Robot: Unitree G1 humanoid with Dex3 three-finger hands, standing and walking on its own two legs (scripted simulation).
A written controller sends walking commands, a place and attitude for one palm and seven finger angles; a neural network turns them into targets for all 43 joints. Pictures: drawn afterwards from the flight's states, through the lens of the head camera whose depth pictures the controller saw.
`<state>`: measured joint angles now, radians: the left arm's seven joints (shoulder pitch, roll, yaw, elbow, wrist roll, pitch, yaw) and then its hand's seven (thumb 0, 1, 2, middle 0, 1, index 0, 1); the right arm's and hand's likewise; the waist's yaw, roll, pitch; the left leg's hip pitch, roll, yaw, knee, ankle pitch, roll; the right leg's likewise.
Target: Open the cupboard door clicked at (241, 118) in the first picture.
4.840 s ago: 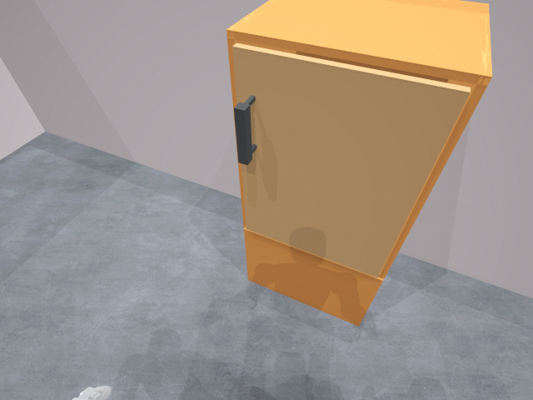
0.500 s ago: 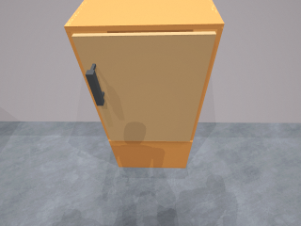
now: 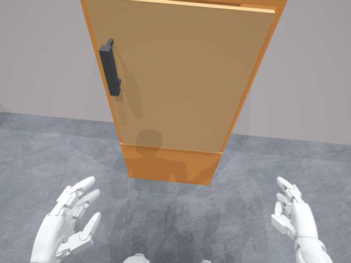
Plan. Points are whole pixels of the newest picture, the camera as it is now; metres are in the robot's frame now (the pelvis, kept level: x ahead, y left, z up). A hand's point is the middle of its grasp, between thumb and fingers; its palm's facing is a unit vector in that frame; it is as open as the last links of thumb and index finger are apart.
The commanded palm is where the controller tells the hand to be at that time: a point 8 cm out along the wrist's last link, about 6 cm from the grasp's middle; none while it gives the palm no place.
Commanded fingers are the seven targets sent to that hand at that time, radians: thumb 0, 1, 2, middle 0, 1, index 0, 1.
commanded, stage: raise the hand with hooked fingers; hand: left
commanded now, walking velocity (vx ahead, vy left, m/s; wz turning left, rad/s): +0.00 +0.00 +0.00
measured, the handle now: (112, 68) +0.58 +0.23 +0.10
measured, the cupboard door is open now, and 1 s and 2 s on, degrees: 0 0 0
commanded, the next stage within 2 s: move the hooked fingers beside the handle in 1.70 s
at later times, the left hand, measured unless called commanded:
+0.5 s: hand (53, 202) +0.21 +0.25 +0.06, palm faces +0.09 -0.99 -0.07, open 11.5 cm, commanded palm +0.18 +0.30 +0.06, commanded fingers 0.00 -0.17 0.44 -0.28 -0.99 -0.28 -0.99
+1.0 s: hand (34, 170) +0.26 +0.30 +0.09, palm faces +0.03 -1.00 -0.04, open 13.8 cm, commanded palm +0.23 +0.35 +0.11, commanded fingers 0.00 -0.50 0.30 -0.30 -1.20 -0.30 -1.20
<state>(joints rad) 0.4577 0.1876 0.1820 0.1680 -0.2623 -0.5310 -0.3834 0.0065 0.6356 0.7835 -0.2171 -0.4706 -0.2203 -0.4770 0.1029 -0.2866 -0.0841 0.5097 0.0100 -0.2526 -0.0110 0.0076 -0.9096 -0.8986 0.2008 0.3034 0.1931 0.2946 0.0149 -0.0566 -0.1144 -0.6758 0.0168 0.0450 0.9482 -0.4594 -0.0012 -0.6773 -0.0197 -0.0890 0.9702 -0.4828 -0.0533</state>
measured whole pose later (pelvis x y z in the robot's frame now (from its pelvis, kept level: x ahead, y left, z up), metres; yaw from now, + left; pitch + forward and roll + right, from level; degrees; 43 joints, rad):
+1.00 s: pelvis -0.01 +0.03 +0.02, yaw +1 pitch +7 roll -2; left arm 0.05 0.38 0.37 0.27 -0.34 -0.20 -0.45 -0.01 -0.47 0.32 -0.29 -1.17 -0.30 -1.18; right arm 0.23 -0.26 0.07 0.55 0.04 -0.24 -0.09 0.01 -0.90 -0.90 0.21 0.30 0.20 0.30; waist 0.02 0.04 -0.06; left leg -0.56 0.01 0.02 0.84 -0.40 0.04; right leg -0.51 -0.02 -0.11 0.77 -0.38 -0.01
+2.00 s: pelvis -0.01 +0.02 +0.03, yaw +1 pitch +7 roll -1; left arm -0.22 0.44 0.43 0.55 -0.33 -0.21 -0.51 -0.01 -0.51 0.30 -0.30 -1.20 -0.30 -1.20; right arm 0.26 -0.29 0.06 0.59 0.05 -0.20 -0.10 0.01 -0.90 -0.90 0.21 0.30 0.20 0.30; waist 0.00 0.03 -0.03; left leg -0.52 0.02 0.02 0.77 -0.36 0.02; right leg -0.49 0.00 -0.11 0.73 -0.36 -0.03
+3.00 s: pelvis -0.01 +0.04 +0.01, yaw -2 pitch +16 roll -3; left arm -0.78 0.65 0.50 1.14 -0.18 -0.34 -0.50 -0.01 -0.50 0.30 -0.30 -1.20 -0.30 -1.20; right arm 0.39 -0.29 0.05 0.63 0.02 -0.01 -0.06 0.00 -0.90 -0.90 0.21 0.30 0.20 0.30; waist -0.12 0.00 -0.06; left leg -0.75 0.03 0.05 0.88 -0.40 0.05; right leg -0.71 0.01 -0.08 0.79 -0.36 -0.01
